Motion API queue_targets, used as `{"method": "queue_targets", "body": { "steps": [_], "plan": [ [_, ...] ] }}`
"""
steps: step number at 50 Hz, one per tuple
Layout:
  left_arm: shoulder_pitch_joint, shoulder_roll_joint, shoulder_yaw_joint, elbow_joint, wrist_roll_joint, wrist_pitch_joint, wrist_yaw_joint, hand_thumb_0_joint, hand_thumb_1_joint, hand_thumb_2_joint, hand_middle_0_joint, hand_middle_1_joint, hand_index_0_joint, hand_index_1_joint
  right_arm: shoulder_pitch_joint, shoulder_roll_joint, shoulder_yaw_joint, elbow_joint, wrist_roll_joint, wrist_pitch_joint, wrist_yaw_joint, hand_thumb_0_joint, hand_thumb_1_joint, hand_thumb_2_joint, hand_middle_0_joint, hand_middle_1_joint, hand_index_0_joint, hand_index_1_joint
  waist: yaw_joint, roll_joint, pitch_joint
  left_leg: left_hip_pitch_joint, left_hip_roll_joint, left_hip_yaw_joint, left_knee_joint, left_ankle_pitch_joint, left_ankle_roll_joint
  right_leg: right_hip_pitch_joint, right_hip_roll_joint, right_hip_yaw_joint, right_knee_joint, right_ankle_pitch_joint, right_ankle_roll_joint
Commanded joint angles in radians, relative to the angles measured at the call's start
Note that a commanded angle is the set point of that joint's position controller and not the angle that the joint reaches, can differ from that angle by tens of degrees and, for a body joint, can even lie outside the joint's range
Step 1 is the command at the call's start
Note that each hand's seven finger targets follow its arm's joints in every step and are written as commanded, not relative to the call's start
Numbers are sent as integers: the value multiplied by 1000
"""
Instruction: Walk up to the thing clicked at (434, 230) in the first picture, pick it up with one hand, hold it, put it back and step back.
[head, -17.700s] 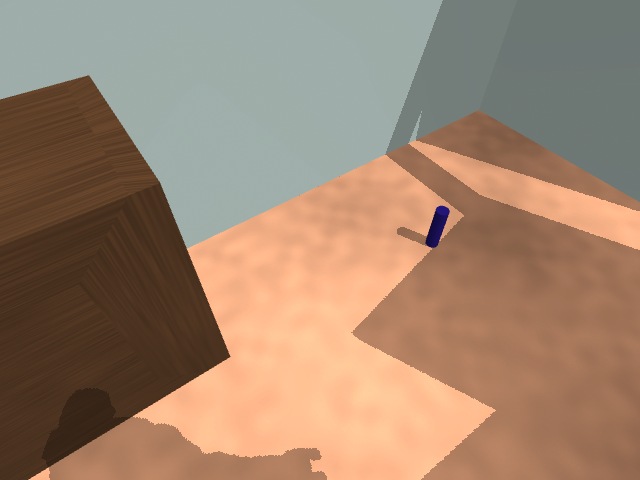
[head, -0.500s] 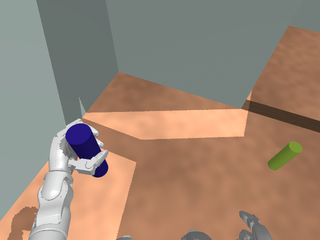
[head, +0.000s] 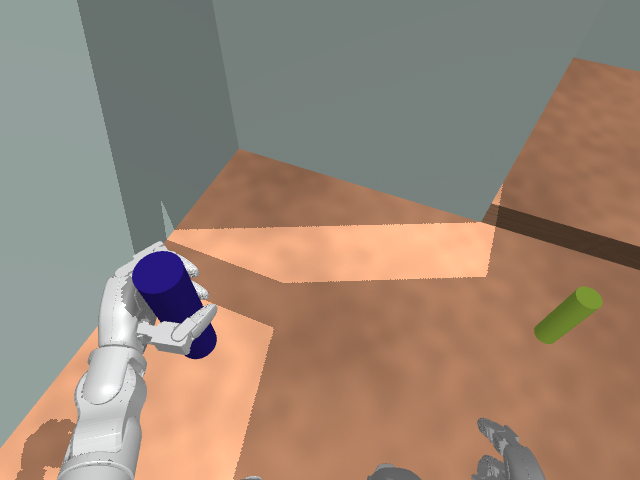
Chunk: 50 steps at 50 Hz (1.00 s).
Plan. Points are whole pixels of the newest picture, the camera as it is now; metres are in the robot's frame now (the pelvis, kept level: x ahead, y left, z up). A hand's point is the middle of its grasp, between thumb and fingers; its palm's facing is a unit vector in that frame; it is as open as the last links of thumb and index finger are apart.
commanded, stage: hold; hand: left
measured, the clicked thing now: (181, 312) +0.32 +0.17 +0.02
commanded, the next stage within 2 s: crouch in 1.76 s
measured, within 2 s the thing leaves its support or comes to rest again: neither
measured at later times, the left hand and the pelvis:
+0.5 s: hand (181, 299) +0.32 +0.17 +0.05, palm faces +0.04 -1.00 +0.00, open 7.8 cm; pelvis +0.00 +0.00 +0.00, yaw +0 degrees
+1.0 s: hand (183, 297) +0.32 +0.16 +0.05, palm faces +0.02 -1.00 +0.00, open 7.8 cm; pelvis -0.01 +0.00 +0.00, yaw +0 degrees
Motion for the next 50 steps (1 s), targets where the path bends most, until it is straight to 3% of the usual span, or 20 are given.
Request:
{"method": "queue_targets", "body": {
  "steps": [1,6,7,10,11,14,19,21,25,28,33,35,36,40,41,44,47,48,49,50],
  "plan": [
    [-332,129,51,-307,-28,-97,5,0,372,1252,-1304,-1417,-1313,-1416,-25,-132,-46,-122,3,-42,-11,0,-903,-901,200,300,200,300,-12,46,-326,98,-42,32,-128,273,25,190,26,-9,-99,273,-18],
    [-361,138,76,-252,-32,-98,8,0,376,1258,-1306,-1414,-1312,-1417,-25,-132,-46,-113,3,-42,-14,0,-901,-901,200,300,200,300,-14,5,-282,68,-41,31,-120,272,33,176,21,-9,-106,280,-14],
    [-297,120,68,-171,-27,-89,5,0,351,1256,-1313,-1425,-1321,-1427,-10,-133,-46,-103,3,-42,-11,0,-906,-902,200,300,200,300,-11,-6,-280,66,-37,29,-122,296,29,176,24,-13,-95,290,-18],
    [-332,114,33,-241,-19,-100,-3,0,362,1273,-1332,-1453,-1344,-1451,-16,-141,-53,-117,3,-41,-7,0,-904,-901,200,300,200,300,-8,42,-301,102,-38,27,-134,305,22,178,26,-17,-93,286,-23],
    [-309,143,67,-243,-21,-100,-4,0,387,1274,-1338,-1447,-1348,-1447,-24,-140,-53,-124,6,-42,-6,0,-905,-902,200,300,200,300,7,52,-306,97,-42,30,-135,299,22,191,23,-14,-102,281,-22],
    [-349,135,56,-300,-26,-103,0,0,331,1253,-1319,-1433,-1330,-1432,-25,-132,-49,-127,7,-43,-4,0,-909,-903,200,300,200,300,6,60,-339,116,-40,27,-135,319,19,209,25,-15,-98,297,-24],
    [-322,122,74,-187,-30,-84,13,0,317,1253,-1314,-1429,-1321,-1432,-14,-134,-49,-109,7,-43,-8,0,-908,-903,200,300,200,300,-12,-13,-287,86,-39,33,-135,290,32,193,22,-12,-117,291,-14],
    [-306,107,57,-160,-24,-85,5,0,331,1255,-1317,-1434,-1327,-1434,-23,-137,-50,-115,6,-43,-5,0,-905,-902,200,300,200,300,-13,-8,-242,66,-39,33,-140,268,32,161,22,-14,-116,266,-16],
    [-382,146,61,-280,-16,-112,-2,0,362,1261,-1326,-1446,-1340,-1442,-31,-133,-49,-130,4,-42,-6,0,-905,-901,200,300,200,300,1,45,-313,112,-47,39,-143,263,31,195,18,-6,-126,265,-17],
    [-315,125,61,-221,-25,-102,-1,0,358,1243,-1315,-1427,-1327,-1423,-31,-134,-48,-123,5,-47,-7,0,-910,-902,200,300,200,300,-2,25,-299,110,-45,38,-148,264,31,209,20,-9,-130,268,-15],
    [-333,129,68,-180,-22,-108,0,0,337,1266,-1302,-1434,-1314,-1434,-23,-139,-52,-111,4,-46,-3,0,-901,-902,200,300,200,300,-9,20,-262,76,-38,30,-146,260,29,163,23,-16,-114,255,-20],
    [-372,148,73,-246,-20,-118,-1,0,352,1257,-1319,-1435,-1331,-1434,-22,-134,-50,-117,0,-44,-7,0,-901,-901,200,300,200,300,-3,20,-326,93,-43,37,-136,264,33,203,19,-8,-125,269,-15],
    [-351,125,53,-214,-19,-118,-4,0,363,1261,-1319,-1437,-1331,-1435,-22,-132,-46,-117,2,-47,-6,0,-902,-901,200,300,200,300,-7,6,-303,97,-43,38,-139,261,34,200,19,-7,-126,268,-15],
    [-381,139,61,-234,-20,-122,-5,0,354,1254,-1320,-1437,-1331,-1436,-14,-140,-52,-109,2,-49,-7,0,-908,-902,200,300,200,300,-8,32,-332,119,-42,40,-137,286,31,202,18,-3,-118,294,-17],
    [-410,128,36,-239,-15,-120,-7,0,361,1241,-1317,-1427,-1330,-1423,-24,-133,-46,-114,1,-49,-7,0,-907,-902,200,300,200,300,-15,39,-310,106,-43,38,-137,276,31,188,20,-7,-124,282,-18],
    [-361,119,52,-166,-19,-112,0,0,351,1240,-1311,-1422,-1322,-1420,-21,-143,-52,-104,4,-51,-6,0,-907,-902,200,300,200,300,-13,37,-268,93,-38,28,-152,260,24,167,22,-17,-115,251,-23],
    [-369,143,69,-215,-16,-113,7,0,337,1245,-1318,-1425,-1326,-1425,-27,-133,-47,-116,3,-49,-4,0,-905,-902,200,300,200,300,8,26,-299,94,-40,30,-147,271,28,202,23,-16,-123,263,-21],
    [-368,115,42,-194,-18,-109,6,0,328,1239,-1314,-1429,-1328,-1424,-26,-131,-45,-117,4,-49,-4,0,-905,-901,200,300,200,300,-6,30,-285,94,-42,33,-145,269,29,194,22,-13,-125,264,-20],
    [-377,138,64,-205,-15,-109,12,0,334,1249,-1317,-1430,-1328,-1429,-24,-138,-49,-115,2,-47,-3,0,-905,-902,200,300,200,300,2,24,-303,90,-39,30,-151,263,28,203,23,-15,-123,257,-21],
    [-380,125,51,-179,-12,-107,11,0,345,1258,-1316,-1430,-1327,-1429,-28,-136,-48,-113,4,-48,-3,0,-901,-901,200,300,200,300,-6,28,-272,86,-37,30,-155,250,26,180,26,-17,-124,243,-22]
  ]
}}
